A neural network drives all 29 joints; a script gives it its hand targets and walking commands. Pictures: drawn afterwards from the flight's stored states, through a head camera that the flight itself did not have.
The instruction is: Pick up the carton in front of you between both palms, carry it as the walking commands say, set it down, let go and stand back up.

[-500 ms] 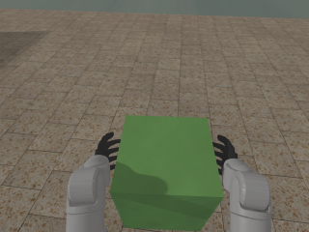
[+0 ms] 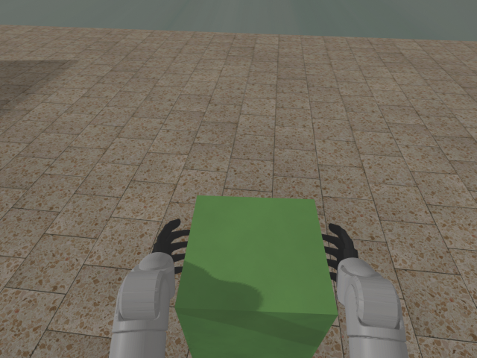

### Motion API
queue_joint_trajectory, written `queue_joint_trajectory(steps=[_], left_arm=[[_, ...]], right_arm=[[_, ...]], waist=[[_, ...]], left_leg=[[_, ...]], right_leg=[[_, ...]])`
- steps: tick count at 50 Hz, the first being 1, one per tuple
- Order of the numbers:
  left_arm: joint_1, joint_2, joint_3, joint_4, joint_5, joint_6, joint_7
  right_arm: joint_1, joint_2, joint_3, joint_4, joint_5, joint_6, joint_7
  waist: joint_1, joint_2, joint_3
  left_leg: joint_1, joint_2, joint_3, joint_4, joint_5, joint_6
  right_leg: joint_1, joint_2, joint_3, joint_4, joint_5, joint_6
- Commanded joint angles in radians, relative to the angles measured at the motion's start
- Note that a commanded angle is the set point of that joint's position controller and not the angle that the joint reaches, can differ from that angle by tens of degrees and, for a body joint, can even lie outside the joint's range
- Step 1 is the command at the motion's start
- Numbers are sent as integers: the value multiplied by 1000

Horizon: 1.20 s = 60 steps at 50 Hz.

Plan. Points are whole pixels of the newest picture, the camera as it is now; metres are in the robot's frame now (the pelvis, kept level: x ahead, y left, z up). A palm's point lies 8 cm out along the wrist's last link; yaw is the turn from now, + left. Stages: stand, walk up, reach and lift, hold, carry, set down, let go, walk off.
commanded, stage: carry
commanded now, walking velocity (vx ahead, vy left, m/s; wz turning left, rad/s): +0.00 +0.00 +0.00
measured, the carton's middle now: (252, 283) +0.27 +0.00 -0.02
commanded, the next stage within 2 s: hold in 0.76 s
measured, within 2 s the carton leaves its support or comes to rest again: neither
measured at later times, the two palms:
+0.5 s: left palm (163, 263) +0.27 +0.15 +0.04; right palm (339, 268) +0.27 -0.15 +0.04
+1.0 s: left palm (144, 284) +0.23 +0.18 +0.04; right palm (327, 275) +0.26 -0.12 +0.04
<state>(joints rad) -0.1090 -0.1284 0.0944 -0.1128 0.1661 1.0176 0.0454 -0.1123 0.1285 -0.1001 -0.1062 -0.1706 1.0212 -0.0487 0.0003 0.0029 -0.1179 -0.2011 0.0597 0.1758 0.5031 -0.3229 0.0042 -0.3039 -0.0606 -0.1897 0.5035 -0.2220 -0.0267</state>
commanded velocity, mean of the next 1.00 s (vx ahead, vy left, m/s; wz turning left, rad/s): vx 0.00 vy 0.00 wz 0.00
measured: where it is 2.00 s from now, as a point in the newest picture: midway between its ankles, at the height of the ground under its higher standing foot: outside the picture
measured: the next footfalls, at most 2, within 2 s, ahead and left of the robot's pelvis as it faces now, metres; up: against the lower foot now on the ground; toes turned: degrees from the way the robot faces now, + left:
none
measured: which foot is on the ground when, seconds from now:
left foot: down 0.00-1.00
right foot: down 0.00-1.00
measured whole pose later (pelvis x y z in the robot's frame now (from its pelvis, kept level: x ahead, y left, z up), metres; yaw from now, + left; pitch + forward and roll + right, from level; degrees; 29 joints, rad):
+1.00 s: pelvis -0.03 +0.00 +0.01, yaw +4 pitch -7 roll +0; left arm -0.18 -0.14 0.15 0.15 0.23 0.72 0.01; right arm -0.17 0.14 -0.14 0.13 -0.24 0.74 -0.03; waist 0.01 0.01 0.07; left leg -0.06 0.00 0.06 0.40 -0.23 0.02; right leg -0.12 -0.02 -0.05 0.39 -0.15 0.00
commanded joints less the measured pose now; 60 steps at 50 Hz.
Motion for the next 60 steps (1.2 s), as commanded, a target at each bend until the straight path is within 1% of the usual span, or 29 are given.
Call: queue_joint_trajectory(steps=[1, 6, 10, 12, 15, 18, 22, 26, 32, 38, 39, 40, 41, 42, 43, 44, 45, 46, 49, 52, 55, 60], left_arm=[[-454, -822, -596, -34, -276, -83, -220], [-484, -807, -518, 69, -213, -191, -222], [-532, -820, -446, 176, -163, -285, -228], [-559, -840, -429, 216, -148, -330, -232], [-586, -881, -431, 247, -145, -372, -239], [-580, -907, -453, 241, -155, -379, -243], [-538, -911, -504, 183, -187, -343, -241], [-504, -878, -488, 177, -179, -311, -236], [-537, -886, -499, 167, -188, -314, -239], [-537, -887, -504, 163, -191, -314, -238], [-446, -908, -477, 179, -183, -314, -244], [-462, -896, -466, 145, -164, -331, -236], [-424, -869, -437, 159, -134, -332, -228], [-422, -859, -428, 165, -129, -335, -220], [-432, -860, -428, 179, -136, -339, -216], [-419, -853, -417, 191, -124, -341, -213], [-438, -851, -418, 189, -124, -343, -212], [-466, -857, -428, 182, -134, -345, -214], [-519, -870, -461, 172, -156, -345, -225], [-546, -873, -462, 191, -159, -342, -237], [-562, -881, -448, 223, -154, -341, -248], [-595, -914, -422, 273, -145, -344, -263]], right_arm=[[-467, 817, 605, -46, 286, -90, 224], [-493, 801, 525, 53, 219, -195, 224], [-539, 816, 453, 157, 168, -288, 228], [-565, 837, 435, 199, 154, -332, 232], [-594, 878, 439, 231, 150, -374, 240], [-592, 904, 465, 225, 162, -382, 245], [-555, 907, 519, 166, 197, -346, 242], [-519, 873, 502, 163, 188, -314, 238], [-546, 878, 505, 153, 193, -316, 238], [-543, 880, 509, 151, 195, -316, 238], [-423, 892, 496, 136, 188, -310, 239], [-454, 878, 492, 104, 178, -324, 233], [-454, 860, 480, 89, 174, -325, 236], [-466, 850, 488, 96, 176, -326, 237], [-483, 846, 501, 93, 182, -328, 233], [-499, 839, 505, 86, 184, -330, 238], [-502, 845, 505, 95, 182, -331, 241], [-507, 852, 510, 103, 184, -333, 239], [-492, 852, 477, 133, 165, -337, 230], [-494, 858, 447, 166, 148, -335, 225], [-517, 873, 438, 188, 141, -331, 231], [-581, 913, 450, 210, 152, -327, 256]], waist=[[1, -1, -176], [2, -2, -175], [2, -3, -185], [1, -4, -194], [0, -5, -216], [0, -4, -239], [1, -4, -256], [1, -4, -245], [2, -4, -221], [2, -2, -233], [-4, 56, -101], [-5, 50, -165], [6, 59, -156], [17, 21, -146], [16, 8, -170], [23, 22, -147], [19, -4, -123], [15, -3, -133], [-12, 18, -105], [-24, 19, -69], [-20, 17, -43], [-1, 13, -28]], left_leg=[[-10, 110, -108, -95, 163, 14], [-18, 109, -111, -100, 141, 17], [-19, 107, -113, -102, 125, 19], [-18, 106, -114, -100, 125, 20], [-11, 104, -114, -93, 138, 21], [-3, 104, -115, -82, 164, 21], [4, 106, -115, -66, 206, 19], [-2, 106, -113, -61, 223, 19], [-14, 106, -114, -70, 201, 21], [-7, 106, -115, -71, 210, 23], [20, -117, -281, -132, 456, 29], [46, -108, -294, -120, 540, 25], [104, -102, -302, -137, 511, 28], [127, -107, -301, -128, 567, 19], [133, -115, -299, -138, 520, 18], [161, -123, -292, -159, 421, 24], [178, -125, -292, -155, 428, 25], [172, -123, -294, -152, 428, 21], [135, -113, -293, -158, 348, 11], [85, -108, -289, -164, 259, 12], [32, -105, -287, -174, 175, 20], [-28, -103, -286, -190, 69, 39]], right_leg=[[113, -112, 125, -69, 186, 0], [103, -113, 127, -78, 159, 0], [100, -112, 128, -83, 139, -2], [103, -112, 128, -82, 138, -3], [113, -112, 128, -77, 152, -4], [123, -114, 127, -66, 178, -4], [130, -117, 127, -51, 222, -4], [121, -118, 126, -44, 239, -4], [106, -116, 127, -52, 211, -2], [112, -116, 125, -49, 210, -1], [355, 147, 264, -73, 385, -21], [407, 132, 293, -71, 473, -22], [366, 135, 290, -79, 431, -13], [359, 141, 292, -86, 462, -3], [399, 143, 291, -92, 454, 4], [357, 143, 284, -101, 377, 12], [326, 150, 281, -110, 353, 15], [346, 151, 280, -112, 341, 12], [346, 152, 276, -116, 251, -4], [355, 146, 274, -117, 191, -11], [377, 140, 272, -116, 139, -11], [407, 131, 272, -115, 67, -4]])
